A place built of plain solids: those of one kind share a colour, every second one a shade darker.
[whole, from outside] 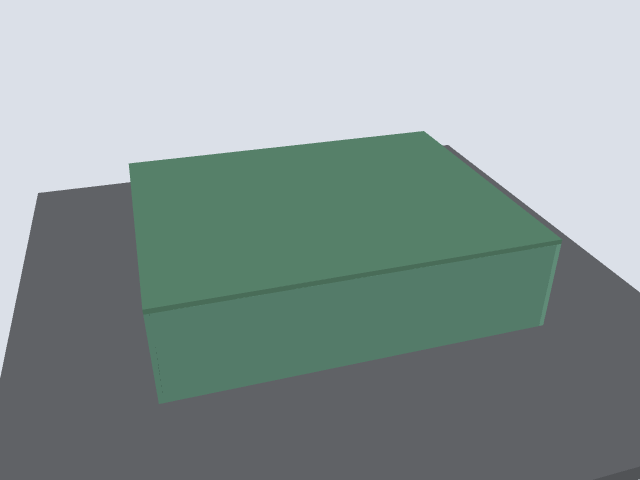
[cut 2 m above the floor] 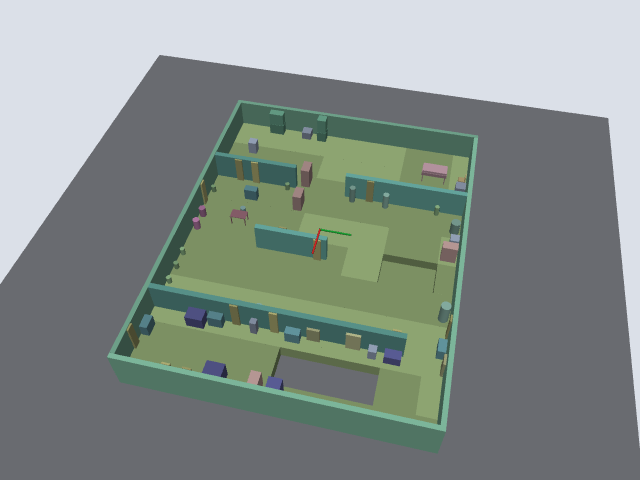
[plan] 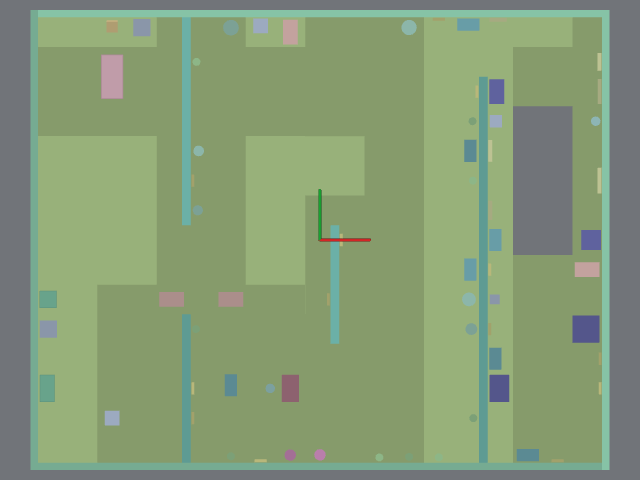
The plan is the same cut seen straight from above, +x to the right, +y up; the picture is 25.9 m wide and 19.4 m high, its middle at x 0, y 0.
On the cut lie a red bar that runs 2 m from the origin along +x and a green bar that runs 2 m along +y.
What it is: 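A museum's exhibition hall between two shows, on a module of 1.2 m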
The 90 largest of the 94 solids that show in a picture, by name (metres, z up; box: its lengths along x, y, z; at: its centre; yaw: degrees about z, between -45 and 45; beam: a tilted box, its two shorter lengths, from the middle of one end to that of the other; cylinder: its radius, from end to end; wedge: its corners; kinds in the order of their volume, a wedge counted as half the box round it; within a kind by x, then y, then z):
{
 "floor_1": {"box": [2.4, 18.0, 0.97], "at": [-10.2, 0.0, 0.43]},
 "floor_2": {"box": [2.4, 7.2, 0.97], "at": [-7.8, -5.4, 0.43]},
 "floor_3": {"box": [2.42, 3.62, 0.97], "at": [-7.8, 0.0, 0.43]},
 "floor_4": {"box": [2.4, 7.2, 0.97], "at": [-7.8, 5.4, 0.43]},
 "floor_5": {"box": [10.8, 3.6, 0.97], "at": [-6.0, 6.0, 0.43]},
 "floor_6": {"box": [3.6, 18.0, 0.97], "at": [-4.8, 0.0, 0.43]},
 "floor_7": {"box": [2.4, 7.2, 0.97], "at": [-1.8, -5.4, 0.43]},
 "floor_8": {"box": [2.42, 3.62, 0.97], "at": [-1.8, 0.0, 0.43]},
 "floor_9": {"box": [19.2, 2.4, 0.97], "at": [-1.8, 3.0, 0.43]},
 "floor_10": {"box": [22.8, 6.0, 0.97], "at": [0.0, -6.0, 0.43]},
 "floor_11": {"box": [22.8, 1.2, 0.97], "at": [0.0, 8.4, 0.43]},
 "floor_12": {"box": [2.4, 13.2, 0.97], "at": [0.6, -2.4, 0.43]},
 "floor_13": {"box": [2.42, 3.62, 0.27], "at": [0.6, 6.0, 0.08]},
 "floor_14": {"box": [2.4, 1.2, 0.97], "at": [0.6, 8.4, 0.43]},
 "floor_15": {"box": [2.42, 4.82, 0.97], "at": [3.0, -0.6, 0.43]},
 "floor_16": {"box": [2.4, 7.2, 0.97], "at": [3.0, 5.4, 0.43]},
 "floor_17": {"box": [3.6, 18.0, 0.97], "at": [6.0, 0.0, 0.43]},
 "floor_18": {"box": [3.6, 2.4, 0.97], "at": [6.0, 0.6, 0.43]},
 "floor_19": {"box": [9.6, 2.4, 0.97], "at": [6.6, 6.6, 0.43]},
 "floor_20": {"box": [2.4, 8.4, 0.97], "at": [9.0, -4.8, 0.43]},
 "floor_21": {"box": [2.4, 3.6, 0.97], "at": [9.0, 7.2, 0.43]},
 "floor_22": {"box": [1.2, 18.0, 0.97], "at": [10.8, 0.0, 0.43]},
 "wall_1": {"box": [0.3, 18.6, 5.9], "at": [-11.55, 0.0, 2.9]},
 "wall_2": {"box": [22.8, 0.3, 5.9], "at": [0.0, -9.15, 2.9]},
 "wall_3": {"box": [22.8, 0.3, 5.9], "at": [0.0, 9.15, 2.9]},
 "wall_4": {"box": [0.3, 18.6, 5.9], "at": [11.55, 0.0, 2.9]},
 "roof_1": {"box": [23.4, 18.6, 0.3], "at": [0.0, 0.0, 6.0]},
 "screen_1": {"box": [0.36, 6.0, 3.0], "at": [-5.4, -6.0, 2.42]},
 "screen_2": {"box": [0.36, 8.4, 3.0], "at": [-5.4, 4.8, 2.42]},
 "screen_3": {"box": [0.36, 4.8, 3.0], "at": [0.6, -1.8, 2.42]},
 "screen_4": {"box": [0.36, 15.6, 3.0], "at": [6.6, -1.2, 2.42]},
 "crate_1": {"box": [0.6, 1.0, 0.7], "at": [7.14, 6.0, 1.27]},
 "crate_2": {"box": [0.8, 1.1, 0.9], "at": [7.25, -6.0, 1.37]},
 "crate_3": {"box": [1.1, 1.1, 1.2], "at": [10.75, -3.6, 1.52]},
 "crate_4": {"box": [0.8, 0.8, 1.6], "at": [10.95, 0.0, 1.72]},
 "panesframe_1": {"box": [1.0, 0.6, 1.6], "at": [-6.0, -2.4, 1.72]},
 "panesframe_2": {"box": [1.0, 0.6, 1.33], "at": [-3.6, -2.4, 1.58]},
 "panesframe_3": {"box": [0.6, 1.0, 1.34], "at": [-1.2, 8.4, 1.59]},
 "panesframe_4": {"box": [1.0, 0.6, 1.35], "at": [10.8, -1.2, 1.59]},
 "trolley_1": {"box": [0.5, 0.9, 0.92], "at": [-3.6, -5.87, 1.38]},
 "trolley_2": {"box": [0.9, 0.5, 0.85], "at": [6.0, 8.71, 1.35]},
 "trolley_3": {"box": [0.5, 0.9, 0.86], "at": [6.08, -1.2, 1.35]},
 "trolley_4": {"box": [0.5, 0.9, 0.9], "at": [6.08, 3.6, 1.37]},
 "trolley_5": {"box": [0.5, 0.9, 0.88], "at": [7.09, -4.8, 1.36]},
 "trolley_6": {"box": [0.5, 0.9, 0.9], "at": [7.09, 0.0, 1.37]},
 "trolley_7": {"box": [0.9, 0.5, 0.88], "at": [8.4, -8.69, 1.36]},
 "vitrine_1": {"box": [0.6, 1.1, 0.87], "at": [-11.02, -6.0, 1.36]},
 "vitrine_2": {"box": [0.56, 1.06, 0.99], "at": [-11.02, -6.0, 2.29]},
 "vitrine_3": {"box": [0.7, 0.7, 0.84], "at": [-10.98, -2.4, 1.34]},
 "vitrine_4": {"box": [0.66, 0.66, 1.23], "at": [-10.98, -2.4, 2.37]},
 "plinth_1": {"box": [0.7, 0.7, 0.6], "at": [-10.98, -3.6, 1.22]},
 "plinth_2": {"box": [0.6, 0.6, 1.0], "at": [-8.4, -7.2, 1.42]},
 "plinth_3": {"box": [0.7, 0.7, 1.0], "at": [-7.2, 8.58, 1.42]},
 "plinth_4": {"box": [0.6, 0.6, 0.8], "at": [-2.4, 8.66, 1.32]},
 "plinth_5": {"box": [0.4, 0.4, 1.1], "at": [7.06, -2.4, 1.47]},
 "plinth_6": {"box": [0.5, 0.5, 0.8], "at": [7.11, 4.8, 1.32]},
 "roll_1": {"cylinder": 0.21, "from": [-4.94, 1.2, 0.92], "to": [-4.94, 1.2, 2.22]},
 "roll_2": {"cylinder": 0.21, "from": [-4.9, 3.6, 0.92], "to": [-4.9, 3.6, 2.11]},
 "roll_3": {"cylinder": 0.32, "from": [-3.6, 8.58, 0.92], "to": [-3.6, 8.58, 1.93]},
 "roll_4": {"cylinder": 0.31, "from": [3.6, 8.59, 0.92], "to": [3.6, 8.59, 2.34]},
 "roll_5": {"cylinder": 0.28, "from": [6.02, -2.4, 0.92], "to": [6.02, -2.4, 1.99]},
 "roll_6": {"cylinder": 0.24, "from": [6.12, -3.6, 0.92], "to": [6.12, -3.6, 2.14]},
 "ladder_1": {"box": [0.12, 0.5, 1.98], "at": [-5.14, -7.2, 1.91]},
 "ladder_2": {"box": [0.12, 0.5, 1.98], "at": [-5.14, -6.0, 1.91]},
 "ladder_3": {"box": [0.12, 0.5, 1.98], "at": [-5.14, 2.4, 1.91]},
 "ladder_4": {"box": [0.5, 0.12, 2.54], "at": [-2.4, -8.92, 2.19]},
 "ladder_5": {"box": [0.12, 0.5, 1.98], "at": [0.86, 0.0, 1.91]},
 "ladder_6": {"box": [0.5, 0.12, 2.26], "at": [4.8, 8.92, 2.05]},
 "ladder_7": {"box": [0.12, 0.5, 2.26], "at": [6.86, -3.6, 2.05]},
 "ladder_8": {"box": [0.12, 0.5, 2.54], "at": [6.86, -1.2, 2.19]},
 "ladder_9": {"box": [0.5, 0.12, 2.54], "at": [9.6, -8.92, 2.19]},
 "pictures_1": {"box": [0.16, 0.78, 1.17], "at": [6.88, 1.2, 1.5]},
 "pictures_2": {"box": [0.16, 0.88, 1.47], "at": [6.88, 3.6, 1.66]},
 "pictures_3": {"box": [0.7, 0.16, 1.39], "at": [7.2, 8.9, 1.62]},
 "pictures_4": {"box": [0.16, 1.04, 1.17], "at": [11.3, 2.4, 1.5]},
 "pictures_5": {"box": [0.16, 1.01, 1.11], "at": [11.3, 6.0, 1.48]},
 "pictures_6": {"box": [0.16, 0.72, 0.74], "at": [11.3, 7.2, 1.29]},
 "tablecase_1": {"box": [0.9, 1.8, 0.26], "at": [-8.4, 6.6, 1.75]},
 "tablecase_2": {"box": [0.84, 1.74, 0.18], "at": [-8.4, 6.6, 1.97]},
 "buckets_1": {"cylinder": 0.16, "from": [-5.02, -3.6, 0.92], "to": [-5.02, -3.6, 1.44]},
 "buckets_2": {"cylinder": 0.16, "from": [-4.99, 7.2, 0.92], "to": [-4.99, 7.2, 1.68]},
 "buckets_3": {"cylinder": 0.16, "from": [-3.6, -8.74, 0.92], "to": [-3.6, -8.74, 1.42]},
 "buckets_4": {"cylinder": 0.16, "from": [2.4, -8.79, 0.92], "to": [2.4, -8.79, 1.44]},
 "buckets_5": {"cylinder": 0.16, "from": [3.6, -8.76, 0.92], "to": [3.6, -8.76, 1.42]},
 "buckets_6": {"cylinder": 0.16, "from": [4.8, -8.78, 0.92], "to": [4.8, -8.78, 1.42]},
 "bin_1": {"cylinder": 0.23, "from": [-1.2, -8.69, 0.92], "to": [-1.2, -8.69, 1.64]},
 "bin_2": {"cylinder": 0.23, "from": [0.0, -8.68, 0.92], "to": [0.0, -8.68, 1.72]},
 "vac_1": {"cylinder": 0.19, "from": [-2.01, -6.0, 0.92], "to": [-2.01, -6.0, 1.46]},
 "vac_2": {"cylinder": 0.19, "from": [11.14, 4.8, 0.92], "to": [11.14, 4.8, 1.45]},
 "chair_1": {"box": [0.46, 0.5, 0.46], "at": [-8.4, 8.63, 1.15]}
}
